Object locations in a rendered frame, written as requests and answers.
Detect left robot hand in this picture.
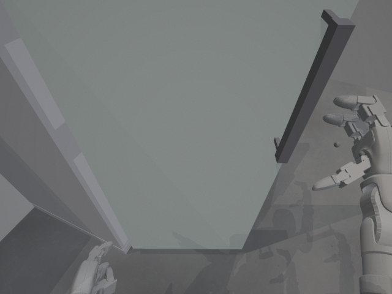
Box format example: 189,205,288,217
69,241,117,294

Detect handle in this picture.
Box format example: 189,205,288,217
274,9,356,163

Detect fridge door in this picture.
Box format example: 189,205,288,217
1,0,359,249

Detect right robot forearm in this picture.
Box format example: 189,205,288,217
360,174,392,294

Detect right robot hand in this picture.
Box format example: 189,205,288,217
312,95,392,191

